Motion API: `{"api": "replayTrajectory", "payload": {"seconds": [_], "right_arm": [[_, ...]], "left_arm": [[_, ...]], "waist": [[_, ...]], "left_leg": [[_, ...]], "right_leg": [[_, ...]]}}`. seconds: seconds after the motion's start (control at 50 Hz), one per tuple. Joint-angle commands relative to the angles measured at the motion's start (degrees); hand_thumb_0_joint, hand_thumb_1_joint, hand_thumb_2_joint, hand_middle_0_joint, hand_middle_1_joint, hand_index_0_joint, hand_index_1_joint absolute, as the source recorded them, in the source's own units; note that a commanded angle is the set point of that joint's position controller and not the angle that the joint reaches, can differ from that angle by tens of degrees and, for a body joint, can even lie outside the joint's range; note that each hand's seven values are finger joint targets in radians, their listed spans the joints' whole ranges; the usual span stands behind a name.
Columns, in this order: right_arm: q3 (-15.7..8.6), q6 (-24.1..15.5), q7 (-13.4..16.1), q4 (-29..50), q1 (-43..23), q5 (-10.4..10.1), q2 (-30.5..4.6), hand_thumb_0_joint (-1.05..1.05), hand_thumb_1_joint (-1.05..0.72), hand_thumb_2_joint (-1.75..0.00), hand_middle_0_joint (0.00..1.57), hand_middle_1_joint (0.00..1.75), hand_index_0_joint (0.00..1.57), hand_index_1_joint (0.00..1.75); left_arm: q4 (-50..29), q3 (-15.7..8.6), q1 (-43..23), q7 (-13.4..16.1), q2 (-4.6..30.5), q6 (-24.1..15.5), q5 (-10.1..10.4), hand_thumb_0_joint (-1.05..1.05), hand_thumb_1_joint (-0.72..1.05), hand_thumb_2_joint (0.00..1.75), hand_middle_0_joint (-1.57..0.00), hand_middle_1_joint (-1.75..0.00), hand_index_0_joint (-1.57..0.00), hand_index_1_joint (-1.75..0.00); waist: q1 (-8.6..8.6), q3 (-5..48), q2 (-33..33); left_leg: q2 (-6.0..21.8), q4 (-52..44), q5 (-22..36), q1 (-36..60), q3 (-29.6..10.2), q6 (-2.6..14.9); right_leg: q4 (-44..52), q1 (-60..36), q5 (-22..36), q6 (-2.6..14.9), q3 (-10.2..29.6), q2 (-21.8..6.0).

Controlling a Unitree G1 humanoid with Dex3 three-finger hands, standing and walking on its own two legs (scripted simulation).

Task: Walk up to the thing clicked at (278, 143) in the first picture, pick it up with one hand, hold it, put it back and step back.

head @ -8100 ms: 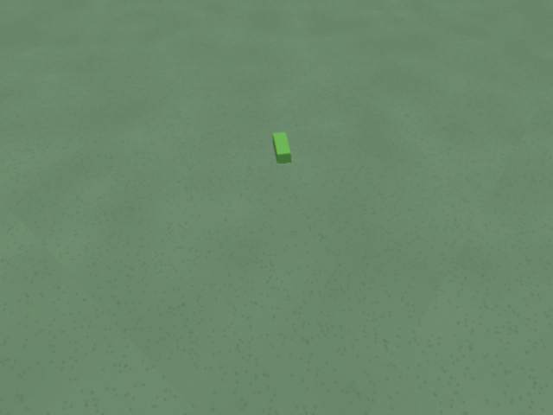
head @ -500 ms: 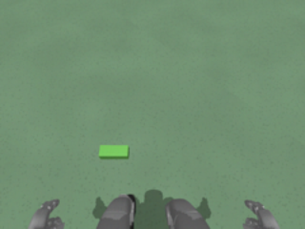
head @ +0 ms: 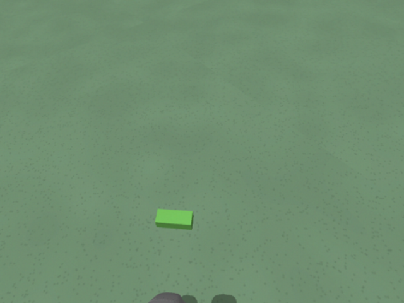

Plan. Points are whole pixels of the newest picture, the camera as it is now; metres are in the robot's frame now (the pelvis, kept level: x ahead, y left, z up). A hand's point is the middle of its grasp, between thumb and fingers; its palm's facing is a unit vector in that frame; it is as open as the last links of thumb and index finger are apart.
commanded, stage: walk up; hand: left
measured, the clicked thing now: (174, 219) +0.57 +0.20 -0.73
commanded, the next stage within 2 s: none
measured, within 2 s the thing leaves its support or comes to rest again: neither
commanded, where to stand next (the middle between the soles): +0.11 -0.02 m, yaw -2 degrees
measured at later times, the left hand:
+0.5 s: hand (102, 299) +0.14 +0.25 -0.15, palm faces -0.06 -0.92 -0.40, open 7.4 cm
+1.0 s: hand out of the picture +0.05 +0.27 -0.14, palm faces -0.09 -0.91 -0.41, open 7.4 cm
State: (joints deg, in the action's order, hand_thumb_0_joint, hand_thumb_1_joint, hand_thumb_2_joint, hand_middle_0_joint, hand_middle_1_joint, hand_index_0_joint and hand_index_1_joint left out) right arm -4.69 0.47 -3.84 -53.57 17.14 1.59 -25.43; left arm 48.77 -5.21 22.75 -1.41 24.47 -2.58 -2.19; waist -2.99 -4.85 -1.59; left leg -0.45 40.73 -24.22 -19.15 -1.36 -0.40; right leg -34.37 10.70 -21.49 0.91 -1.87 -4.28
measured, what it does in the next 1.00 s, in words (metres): steps on the spot: left foot, then right foot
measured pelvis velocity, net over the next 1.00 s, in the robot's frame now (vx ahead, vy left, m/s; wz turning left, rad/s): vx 0.00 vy -0.01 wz -0.04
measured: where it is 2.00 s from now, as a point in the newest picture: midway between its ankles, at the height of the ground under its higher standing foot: outside the picture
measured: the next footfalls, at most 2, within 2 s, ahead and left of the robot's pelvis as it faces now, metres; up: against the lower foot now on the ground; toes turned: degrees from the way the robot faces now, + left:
left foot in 0.02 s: +0.08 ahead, +0.13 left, +0.00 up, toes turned +0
right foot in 0.42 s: +0.14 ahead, -0.13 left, +0.00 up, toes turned -2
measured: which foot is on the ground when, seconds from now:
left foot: up 0.00-0.00, down 0.02-0.44, up 0.46-0.66, down 0.68-1.00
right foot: down 0.00-0.04, up 0.06-0.40, down 0.42-0.72, up 0.74-0.94, down 0.96-1.00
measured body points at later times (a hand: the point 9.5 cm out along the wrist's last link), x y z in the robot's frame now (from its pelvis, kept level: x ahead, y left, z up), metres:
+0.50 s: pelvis +0.01 -0.01 -0.02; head +0.06 -0.03 +0.42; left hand +0.14 +0.29 -0.13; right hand +0.11 -0.33 -0.14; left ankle +0.02 +0.13 -0.69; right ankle +0.10 -0.13 -0.73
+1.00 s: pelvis +0.00 -0.01 +0.00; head +0.01 -0.02 +0.45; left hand +0.05 +0.32 -0.11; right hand -0.01 -0.34 -0.12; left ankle -0.04 +0.11 -0.73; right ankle +0.04 -0.12 -0.73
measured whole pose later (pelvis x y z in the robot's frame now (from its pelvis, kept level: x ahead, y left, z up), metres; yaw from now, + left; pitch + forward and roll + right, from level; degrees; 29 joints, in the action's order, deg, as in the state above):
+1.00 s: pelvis +0.00 -0.01 +0.00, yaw -2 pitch -3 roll -1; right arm -4.1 -0.2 -3.1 -53.3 19.9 2.6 -24.1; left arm 57.1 -3.4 16.8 -1.4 23.2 -2.2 -1.4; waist 2.5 -4.6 -2.4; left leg 2.9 34.8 -23.0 -8.8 2.0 1.7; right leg -31.5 14.9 -14.6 1.5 -1.8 1.8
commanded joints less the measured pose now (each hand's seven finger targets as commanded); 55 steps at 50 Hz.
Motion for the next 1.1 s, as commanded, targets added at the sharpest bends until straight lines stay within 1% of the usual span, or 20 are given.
{"api": "replayTrajectory", "payload": {"seconds": [0.0,0.04,0.06,0.1,0.24,0.34,0.38,0.42,0.44,0.56,0.64,0.66,0.7,0.78,0.88,0.94,0.96,0.98,1.0,1.08], "right_arm": [[-4.1,-4.9,2.2,3.0,8.9,-0.7,-10.2,0.0,-0.9,-0.9,0.2,0.3,0.2,0.3],[-5.7,-5.7,3.5,4.9,12.1,0.7,-19.4,0.0,-0.9,-0.9,0.2,0.3,0.2,0.3],[-5.6,-5.7,3.6,6.1,8.1,-0.9,-19.8,0.0,-0.9,-0.9,0.2,0.3,0.2,0.3],[-3.2,-5.9,3.8,8.3,2.2,-0.9,-14.2,0.0,-0.9,-0.9,0.2,0.3,0.2,0.3],[-0.7,-4.3,5.4,8.5,-4.0,-1.2,-10.7,0.0,-0.9,-0.9,0.2,0.3,0.2,0.3],[-1.4,0.0,5.7,10.2,-7.1,-2.1,-11.7,0.0,-0.9,-0.9,0.2,0.3,0.2,0.3],[-0.6,0.8,5.7,9.8,-6.0,-3.2,-9.1,0.0,-0.9,-0.9,0.2,0.3,0.2,0.3],[-0.1,1.6,6.7,9.1,-4.2,-3.7,-6.2,0.0,-0.9,-0.9,0.2,0.3,0.2,0.3],[-1.0,2.2,7.3,8.4,-3.5,-2.9,-7.6,0.0,-0.9,-0.9,0.2,0.3,0.2,0.3],[-0.6,0.4,5.1,3.9,-0.6,-1.9,-8.5,0.0,-0.9,-0.9,0.2,0.3,0.2,0.3],[-0.8,-0.3,3.8,0.2,4.2,-0.1,-8.2,0.0,-0.9,-0.9,0.2,0.3,0.2,0.3],[-1.2,-0.5,3.6,-0.6,4.9,0.8,-8.1,0.0,-0.9,-0.9,0.2,0.3,0.2,0.3],[-2.3,-0.8,3.3,3.2,-3.9,1.9,-16.4,0.0,-0.9,-0.9,0.2,0.3,0.2,0.3],[-1.0,-3.5,3.8,3.5,-8.1,1.2,-11.1,0.0,-0.9,-0.9,0.2,0.3,0.2,0.3],[-3.0,-2.5,1.9,3.8,0.7,1.5,-12.8,0.0,-0.9,-0.9,0.2,0.3,0.2,0.3],[-2.6,-1.9,1.3,6.0,-2.1,0.5,-11.6,0.0,-0.9,-0.9,0.2,0.3,0.2,0.3],[-1.4,-1.9,1.3,6.8,-1.6,-0.1,-8.3,0.0,-0.9,-0.9,0.2,0.3,0.2,0.3],[-0.5,-2.2,1.1,9.6,-2.9,-0.8,-5.4,0.0,-0.9,-0.9,0.2,0.3,0.2,0.3],[-1.3,-1.6,1.9,9.4,-4.5,-0.1,-8.6,0.0,-0.9,-0.9,0.2,0.3,0.2,0.3],[-1.9,-2.0,1.7,6.8,-0.1,-0.3,-9.4,0.0,-0.9,-0.9,0.2,0.3,0.2,0.3]], "left_arm": [[-6.8,-1.3,-5.6,-0.3,10.2,0.4,0.2,0.0,0.9,0.9,-0.2,-0.3,-0.2,-0.3],[-7.8,-0.2,-6.4,0.2,7.6,1.1,0.8,0.0,0.9,0.9,-0.2,-0.3,-0.2,-0.3],[-6.8,-1.2,-8.6,1.0,13.1,1.1,1.1,0.0,0.9,0.9,-0.2,-0.3,-0.2,-0.3],[-3.2,-1.1,-1.9,0.7,12.9,0.6,1.9,0.0,0.9,0.9,-0.2,-0.3,-0.2,-0.3],[-1.0,-0.4,-5.9,1.4,7.8,2.5,2.9,0.0,0.9,0.9,-0.2,-0.3,-0.2,-0.3],[-0.8,-0.8,-6.5,2.2,8.6,3.4,2.7,0.0,0.9,0.9,-0.2,-0.3,-0.2,-0.3],[-1.1,-1.4,-8.2,2.3,10.9,2.7,1.5,0.0,0.9,0.9,-0.2,-0.3,-0.2,-0.3],[-3.1,-2.1,-11.2,2.3,15.6,2.6,1.5,0.0,0.9,0.9,-0.2,-0.3,-0.2,-0.3],[-4.6,-2.2,-12.8,2.5,15.6,2.5,1.0,0.0,0.9,0.9,-0.2,-0.3,-0.2,-0.3],[-4.4,-1.3,-16.2,2.9,10.1,2.5,-0.8,0.0,0.9,0.9,-0.2,-0.3,-0.2,-0.3],[-2.6,-2.1,-15.6,1.9,13.6,3.3,0.0,0.0,0.9,0.9,-0.2,-0.3,-0.2,-0.3],[-2.1,-1.3,-14.3,1.9,11.6,3.4,0.3,0.0,0.9,0.9,-0.2,-0.3,-0.2,-0.3],[-2.0,-0.9,-19.7,2.4,9.3,2.6,1.3,0.0,0.9,0.9,-0.2,-0.3,-0.2,-0.3],[2.1,-0.5,-13.6,1.1,7.9,0.8,1.8,0.0,0.9,0.9,-0.2,-0.3,-0.2,-0.3],[0.1,-0.8,-16.2,0.0,10.2,-1.4,0.8,0.0,0.9,0.9,-0.2,-0.3,-0.2,-0.3],[2.9,-0.7,-6.5,0.6,8.6,-2.6,0.8,0.0,0.9,0.9,-0.2,-0.3,-0.2,-0.3],[4.3,-1.5,-0.4,1.3,10.7,-3.1,0.7,0.0,0.9,0.9,-0.2,-0.3,-0.2,-0.3],[4.7,-3.0,4.0,1.9,16.7,-3.6,0.2,0.0,0.9,0.9,-0.2,-0.3,-0.2,-0.3],[3.9,-2.9,2.5,1.6,18.2,-3.3,0.8,0.0,0.9,0.9,-0.2,-0.3,-0.2,-0.3],[0.7,-1.4,-2.5,2.0,14.4,-3.8,1.8,0.0,0.9,0.9,-0.2,-0.3,-0.2,-0.3]], "waist": [[8.16,5.7,3.3],[9.8,3.5,-9.7],[8.46,-2.6,-2.7],[3.7,-2.7,-1.1],[2.15,-2.4,-10.8],[1.58,5.0,-10.2],[1.36,6.9,-1.4],[1.28,9.7,16.6],[1.9,9.4,13.9],[1.02,12.6,12.3],[3.23,7.9,13.4],[4.19,6.4,8.3],[5.71,-3.5,-11.5],[2.45,-2.2,-3.7],[7.64,-2.2,-7.3],[2.26,0.5,-5.5],[-0.51,4.8,0.3],[-2.09,7.6,13.6],[-1.61,2.3,8.9],[2.16,-2.6,5.1]], "left_leg": [[-1.4,-16.9,7.8,25.3,2.7,1.86],[23.1,-28.6,-19.6,21.9,-40.6,10.95],[25.2,-31.0,-20.4,12.5,-40.7,14.9],[18.0,-25.8,-3.3,13.6,-24.7,12.46],[13.7,-14.6,54.5,-0.5,-3.0,12.01],[11.2,-5.1,43.0,3.2,-3.9,9.6],[8.0,2.4,32.1,-0.2,-3.2,5.37],[-4.3,24.0,-13.0,-5.5,-0.3,2.45],[-3.3,31.1,-15.3,-3.3,-5.2,2.1],[-1.7,15.1,-7.2,-6.2,-0.4,0.03],[-2.2,-10.1,-4.8,8.0,5.3,2.58],[-1.6,-16.9,-1.8,13.4,2.6,3.82],[21.4,-34.2,-36.0,-2.6,-35.5,12.56],[12.2,-26.6,-9.1,4.1,-14.4,9.18],[13.7,-24.1,-8.9,12.9,-13.6,13.51],[11.1,-14.1,4.1,7.6,-7.2,10.77],[7.8,-3.3,10.1,1.6,-3.5,8.3],[-0.6,12.7,0.7,-14.7,1.7,4.14],[0.5,15.8,-8.0,-18.9,-3.2,3.79],[4.1,15.7,0.2,-16.1,-7.0,2.52]], "right_leg": [[-5.0,14.7,-0.4,6.25,5.4,-3.4],[-29.5,34.1,-11.4,2.03,6.9,5.3],[-31.6,31.6,-8.5,2.52,12.8,1.8],[-29.2,28.5,-3.1,1.86,12.5,0.7],[-16.4,9.7,2.4,-0.6,2.9,2.1],[-3.9,4.9,6.6,-0.03,-0.6,4.7],[4.0,-0.7,28.2,1.47,4.6,0.8],[9.8,1.3,48.6,15.27,25.6,-18.1],[9.7,6.2,43.1,16.78,27.3,-18.7],[10.8,0.0,-11.7,10.27,16.7,-7.3],[12.8,10.6,-17.5,7.68,17.6,-9.6],[8.3,16.0,-18.6,3.93,14.3,-6.8],[-13.0,26.7,-10.2,-1.28,3.7,5.5],[-13.3,17.8,0.1,-0.27,6.7,4.5],[-1.8,17.6,-5.3,-0.49,0.8,4.6],[12.8,0.3,4.6,1.41,-2.0,6.0],[16.1,-12.4,5.9,1.77,3.3,3.9],[18.8,-21.2,-1.9,7.58,31.0,-10.6],[21.8,-14.7,-9.8,12.34,39.3,-18.0],[20.7,-5.8,3.5,11.47,23.0,-12.5]]}}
